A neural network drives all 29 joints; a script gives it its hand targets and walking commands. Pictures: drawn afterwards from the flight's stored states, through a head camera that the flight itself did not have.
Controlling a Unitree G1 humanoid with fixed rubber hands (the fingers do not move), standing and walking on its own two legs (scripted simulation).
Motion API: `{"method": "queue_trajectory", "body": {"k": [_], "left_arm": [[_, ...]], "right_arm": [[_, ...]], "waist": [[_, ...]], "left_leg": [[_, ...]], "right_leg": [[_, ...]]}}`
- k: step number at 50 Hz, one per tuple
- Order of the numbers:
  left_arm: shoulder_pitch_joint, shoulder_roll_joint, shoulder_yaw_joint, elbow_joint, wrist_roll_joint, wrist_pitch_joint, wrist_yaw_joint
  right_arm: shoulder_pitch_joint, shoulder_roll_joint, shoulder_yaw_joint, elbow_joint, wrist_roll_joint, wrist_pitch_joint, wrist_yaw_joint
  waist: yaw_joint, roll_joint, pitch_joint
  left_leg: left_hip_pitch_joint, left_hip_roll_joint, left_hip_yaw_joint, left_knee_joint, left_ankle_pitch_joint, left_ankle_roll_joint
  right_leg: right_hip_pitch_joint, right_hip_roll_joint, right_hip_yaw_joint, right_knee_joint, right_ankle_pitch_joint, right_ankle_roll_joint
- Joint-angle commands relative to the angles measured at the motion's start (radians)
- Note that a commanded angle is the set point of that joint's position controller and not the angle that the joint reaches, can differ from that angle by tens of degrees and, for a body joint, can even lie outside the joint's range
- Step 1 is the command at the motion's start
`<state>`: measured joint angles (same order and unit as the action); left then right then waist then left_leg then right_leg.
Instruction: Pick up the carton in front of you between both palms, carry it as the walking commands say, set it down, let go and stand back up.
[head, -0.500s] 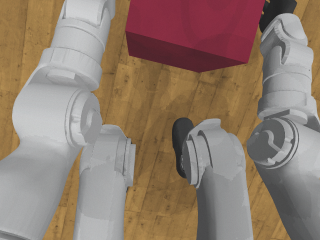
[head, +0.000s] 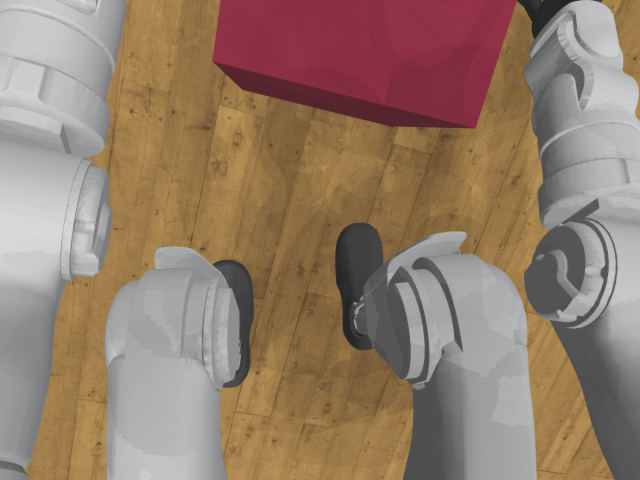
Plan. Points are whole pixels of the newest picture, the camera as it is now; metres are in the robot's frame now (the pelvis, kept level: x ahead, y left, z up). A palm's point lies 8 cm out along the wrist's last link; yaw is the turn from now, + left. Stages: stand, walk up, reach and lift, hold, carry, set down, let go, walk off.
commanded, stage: set down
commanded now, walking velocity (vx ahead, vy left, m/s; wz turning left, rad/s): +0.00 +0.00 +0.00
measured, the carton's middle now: (353, 1) +0.54 -0.08 -0.24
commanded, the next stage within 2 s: let go in 0.98 s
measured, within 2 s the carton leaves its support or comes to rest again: neither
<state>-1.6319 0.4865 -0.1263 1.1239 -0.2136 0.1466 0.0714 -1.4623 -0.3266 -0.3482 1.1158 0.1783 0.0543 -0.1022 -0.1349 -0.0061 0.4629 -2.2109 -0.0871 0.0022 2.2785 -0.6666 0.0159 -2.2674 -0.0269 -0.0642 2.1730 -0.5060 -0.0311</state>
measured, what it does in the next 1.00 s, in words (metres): rises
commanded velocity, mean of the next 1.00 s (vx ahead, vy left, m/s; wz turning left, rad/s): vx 0.00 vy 0.00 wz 0.00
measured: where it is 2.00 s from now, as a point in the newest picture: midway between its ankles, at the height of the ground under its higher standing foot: (295, 325)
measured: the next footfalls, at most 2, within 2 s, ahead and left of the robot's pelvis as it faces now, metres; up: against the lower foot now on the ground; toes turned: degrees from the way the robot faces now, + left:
none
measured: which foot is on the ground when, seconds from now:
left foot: down 0.00-1.00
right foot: down 0.00-1.00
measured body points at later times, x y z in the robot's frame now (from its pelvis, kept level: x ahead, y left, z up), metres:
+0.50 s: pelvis +0.01 +0.00 +0.11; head +0.36 -0.01 +0.39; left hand +0.63 +0.12 +0.00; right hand +0.53 -0.26 +0.00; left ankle +0.09 +0.10 -0.33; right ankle +0.13 -0.11 -0.33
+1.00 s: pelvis +0.03 +0.00 +0.25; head +0.35 -0.02 +0.56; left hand +0.63 +0.12 +0.15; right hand +0.53 -0.27 +0.15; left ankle +0.09 +0.10 -0.33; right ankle +0.13 -0.11 -0.33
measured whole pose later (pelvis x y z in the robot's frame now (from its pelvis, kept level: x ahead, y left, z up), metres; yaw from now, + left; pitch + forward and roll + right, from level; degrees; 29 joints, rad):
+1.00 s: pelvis +0.03 +0.00 +0.25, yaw +0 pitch +46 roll +1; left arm -1.39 0.41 0.17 1.04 0.03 0.26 -0.03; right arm -1.14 -0.19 -0.41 0.75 0.04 0.24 -0.07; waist -0.16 0.04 -0.02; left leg -1.69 -0.07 -0.02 1.31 -0.43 0.01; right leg -1.74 0.03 0.01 1.24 -0.31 -0.01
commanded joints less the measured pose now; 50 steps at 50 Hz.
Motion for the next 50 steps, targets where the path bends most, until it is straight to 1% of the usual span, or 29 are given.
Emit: {"method": "queue_trajectory", "body": {"k": [1, 3, 5, 8, 9, 11, 15, 17, 19, 25, 27, 29, 32, 37, 40, 42, 45, 48, 50], "left_arm": [[-0.332, 0.107, 0.059, -0.123, 0.009, 0.018, -0.001], [-0.352, 0.134, 0.093, -0.163, 0.023, 0.037, 0.005], [-0.363, 0.152, 0.119, -0.170, 0.034, 0.062, 0.008], [-0.321, 0.137, 0.151, -0.084, 0.058, 0.088, -0.009], [-0.294, 0.126, 0.161, -0.060, 0.068, 0.086, -0.018], [-0.243, 0.102, 0.177, -0.031, 0.090, 0.073, -0.036], [-0.196, 0.075, 0.217, -0.024, 0.133, 0.045, -0.049], [-0.180, 0.070, 0.230, -0.047, 0.152, 0.042, -0.048], [-0.171, 0.063, 0.232, -0.088, 0.163, 0.047, -0.045], [-0.186, 0.025, 0.195, -0.282, 0.152, 0.106, -0.032], [-0.182, 0.017, 0.193, -0.307, 0.151, 0.127, -0.030], [-0.170, 0.014, 0.198, -0.305, 0.158, 0.139, -0.031], [-0.138, 0.016, 0.218, -0.273, 0.174, 0.142, -0.038], [-0.063, 0.021, 0.272, -0.189, 0.208, 0.121, -0.059], [-0.048, 0.025, 0.295, -0.172, 0.225, 0.104, -0.076], [-0.055, 0.033, 0.303, -0.179, 0.232, 0.095, -0.086], [-0.058, 0.041, 0.309, -0.190, 0.239, 0.090, -0.100], [-0.029, 0.032, 0.313, -0.192, 0.250, 0.089, -0.115], [0.016, 0.009, 0.326, -0.190, 0.268, 0.084, -0.122]], "right_arm": [[-0.258, -0.153, 0.064, -0.248, 0.038, 0.030, -0.044], [-0.279, -0.142, 0.084, -0.323, 0.042, 0.065, -0.064], [-0.278, -0.122, 0.093, -0.353, 0.036, 0.108, -0.080], [-0.215, -0.065, 0.082, -0.301, 0.003, 0.151, -0.083], [-0.188, -0.050, 0.071, -0.283, -0.011, 0.153, -0.080], [-0.143, -0.028, 0.043, -0.266, -0.039, 0.145, -0.069], [-0.100, -0.013, -0.002, -0.292, -0.081, 0.117, -0.047], [-0.077, -0.014, -0.017, -0.321, -0.091, 0.114, -0.035], [-0.051, -0.024, -0.027, -0.358, -0.093, 0.118, -0.025], [0.020, -0.079, -0.050, -0.469, -0.078, 0.161, 0.002], [0.031, -0.089, -0.052, -0.493, -0.073, 0.175, 0.010], [0.043, -0.089, -0.055, -0.498, -0.071, 0.185, 0.017], [0.067, -0.073, -0.055, -0.478, -0.073, 0.190, 0.027], [0.101, -0.025, -0.052, -0.436, -0.098, 0.179, 0.039], [0.090, -0.009, -0.058, -0.456, -0.116, 0.169, 0.039], [0.084, -0.006, -0.061, -0.472, -0.124, 0.166, 0.037], [0.090, 0.003, -0.064, -0.485, -0.136, 0.169, 0.035], [0.131, 0.023, -0.070, -0.481, -0.153, 0.172, 0.036], [0.178, 0.037, -0.077, -0.472, -0.172, 0.168, 0.043]], "waist": [[-0.075, 0.129, -1.483], [-0.052, 0.101, -1.590], [-0.048, 0.075, -1.589], [-0.053, 0.054, -1.398], [-0.054, 0.053, -1.347], [-0.057, 0.059, -1.293], [-0.059, 0.085, -1.334], [-0.059, 0.104, -1.386], [-0.066, 0.130, -1.454], [-0.107, 0.230, -1.656], [-0.111, 0.251, -1.673], [-0.108, 0.259, -1.667], [-0.094, 0.240, -1.626], [-0.072, 0.157, -1.533], [-0.066, 0.115, -1.520], [-0.065, 0.108, -1.536], [-0.068, 0.113, -1.552], [-0.072, 0.128, -1.542], [-0.069, 0.138, -1.524]], "left_leg": [[0.430, 0.034, 0.002, -0.244, 0.237, -0.015], [0.422, 0.027, 0.024, -0.275, 0.207, -0.004], [0.398, 0.020, 0.033, -0.314, 0.161, 0.011], [0.314, 0.020, 0.023, -0.380, 0.073, 0.029], [0.303, 0.019, 0.017, -0.398, 0.066, 0.030], [0.296, 0.017, 0.007, -0.426, 0.083, 0.026], [0.354, 0.007, -0.004, -0.479, 0.193, 0.013], [0.422, 0.001, -0.007, -0.513, 0.248, 0.007], [0.518, -0.003, -0.010, -0.550, 0.298, 0.001], [0.880, -0.007, -0.025, -0.661, 0.461, -0.024], [0.960, -0.005, -0.030, -0.698, 0.497, -0.031], [1.002, -0.003, -0.034, -0.736, 0.518, -0.034], [0.993, -0.001, -0.034, -0.795, 0.520, -0.034], [0.886, -0.006, -0.026, -0.912, 0.477, -0.025], [0.848, -0.009, -0.018, -0.980, 0.446, -0.020], [0.859, -0.011, -0.013, -1.022, 0.436, -0.020], [0.907, -0.012, -0.008, -1.085, 0.426, -0.022], [0.965, -0.010, -0.007, -1.143, 0.426, -0.025], [0.998, -0.008, -0.008, -1.179, 0.439, -0.029]], "right_leg": [[1.015, 0.038, 0.061, -0.152, 0.474, 0.031], [1.143, 0.048, 0.068, -0.179, 0.463, 0.032], [1.182, 0.062, 0.069, -0.223, 0.402, 0.031], [1.082, 0.070, 0.068, -0.294, 0.271, 0.033], [1.037, 0.069, 0.066, -0.313, 0.255, 0.036], [0.968, 0.068, 0.058, -0.337, 0.275, 0.041], [0.913, 0.072, 0.044, -0.366, 0.389, 0.052], [0.903, 0.076, 0.033, -0.392, 0.431, 0.058], [0.895, 0.079, 0.020, -0.424, 0.458, 0.061], [0.846, 0.085, -0.024, -0.548, 0.493, 0.060], [0.833, 0.085, -0.031, -0.593, 0.493, 0.059], [0.833, 0.083, -0.031, -0.636, 0.495, 0.060], [0.865, 0.080, -0.021, -0.697, 0.508, 0.062], [1.004, 0.076, 0.004, -0.802, 0.543, 0.072], [1.116, 0.075, 0.017, -0.866, 0.556, 0.077], [1.189, 0.075, 0.025, -0.907, 0.564, 0.078], [1.271, 0.076, 0.029, -0.970, 0.561, 0.078], [1.327, 0.075, 0.032, -1.030, 0.555, 0.076], [1.350, 0.075, 0.034, -1.064, 0.558, 0.074]]}}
